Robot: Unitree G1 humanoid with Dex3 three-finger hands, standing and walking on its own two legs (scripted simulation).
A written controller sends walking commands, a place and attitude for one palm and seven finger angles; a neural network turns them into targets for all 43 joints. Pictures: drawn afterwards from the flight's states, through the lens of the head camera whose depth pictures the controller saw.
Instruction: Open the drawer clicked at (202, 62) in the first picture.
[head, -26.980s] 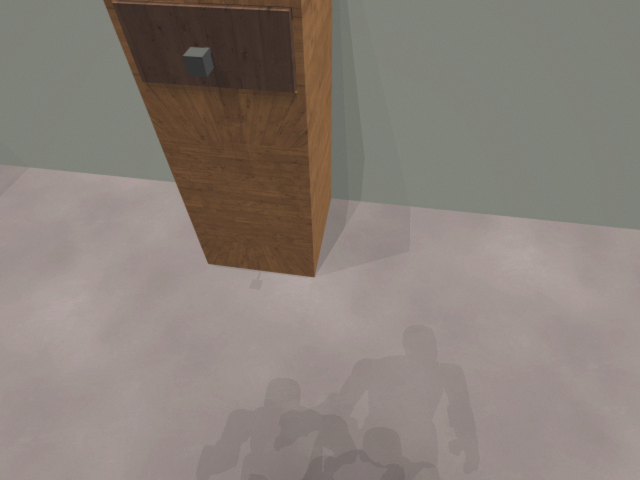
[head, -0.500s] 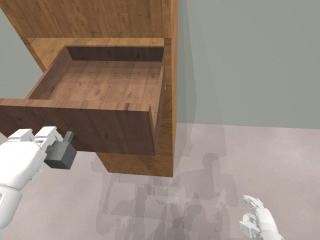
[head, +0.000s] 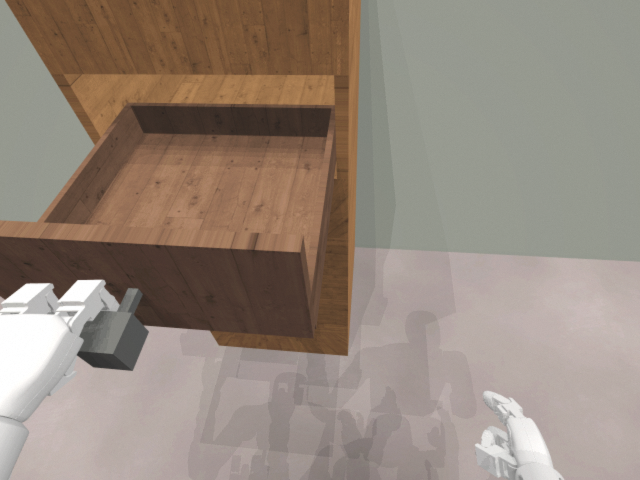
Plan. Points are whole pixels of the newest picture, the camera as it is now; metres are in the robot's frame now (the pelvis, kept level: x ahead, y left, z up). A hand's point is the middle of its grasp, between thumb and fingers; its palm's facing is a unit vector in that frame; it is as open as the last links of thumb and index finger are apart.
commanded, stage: pull the drawer open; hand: left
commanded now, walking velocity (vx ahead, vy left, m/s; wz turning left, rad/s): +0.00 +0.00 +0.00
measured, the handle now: (120, 322) +0.24 +0.24 +0.11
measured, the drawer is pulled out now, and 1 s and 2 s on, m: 0.30 0.30 0.30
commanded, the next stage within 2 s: open the thumb to release the handle in 0.10 s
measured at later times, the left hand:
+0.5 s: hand (66, 372) +0.19 +0.28 +0.10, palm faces +0.00 -0.04 -1.00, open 7.8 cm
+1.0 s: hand (68, 370) +0.20 +0.28 +0.10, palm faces +0.05 -0.03 -1.00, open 14.0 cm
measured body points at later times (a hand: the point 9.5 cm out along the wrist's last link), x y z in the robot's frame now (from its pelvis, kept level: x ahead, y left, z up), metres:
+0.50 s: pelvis -0.01 +0.00 +0.00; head +0.00 -0.04 +0.45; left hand +0.19 +0.28 +0.16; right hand +0.20 -0.22 -0.10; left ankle -0.03 +0.11 -0.72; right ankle -0.03 -0.13 -0.72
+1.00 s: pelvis -0.03 -0.01 +0.00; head -0.01 -0.04 +0.45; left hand +0.19 +0.28 +0.15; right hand +0.19 -0.22 -0.10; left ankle -0.03 +0.11 -0.72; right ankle -0.03 -0.13 -0.72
